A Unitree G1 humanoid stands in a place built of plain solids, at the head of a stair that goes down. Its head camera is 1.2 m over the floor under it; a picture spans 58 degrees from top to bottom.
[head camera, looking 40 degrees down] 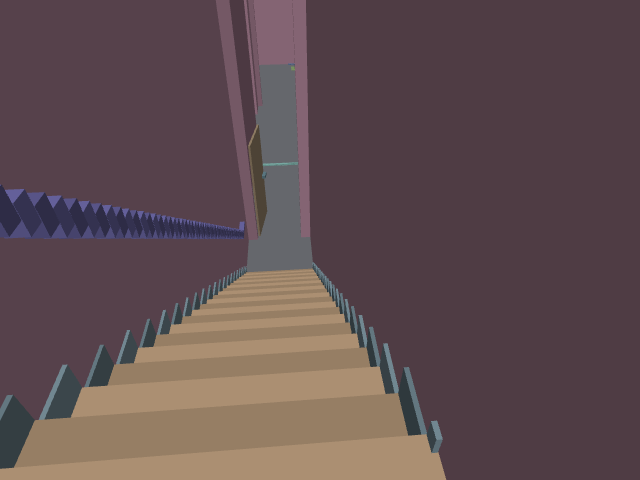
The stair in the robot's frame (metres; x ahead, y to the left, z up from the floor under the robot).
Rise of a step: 0.21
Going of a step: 0.25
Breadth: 1.29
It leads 5 degrees to the left of straight ahead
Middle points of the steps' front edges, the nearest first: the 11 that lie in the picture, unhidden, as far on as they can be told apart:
0.53 0.32 0.00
0.78 0.34 -0.21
1.03 0.36 -0.42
1.29 0.39 -0.63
1.54 0.41 -0.84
1.79 0.43 -1.05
2.04 0.45 -1.26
2.29 0.47 -1.47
2.54 0.49 -1.68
2.79 0.51 -1.89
3.04 0.53 -2.10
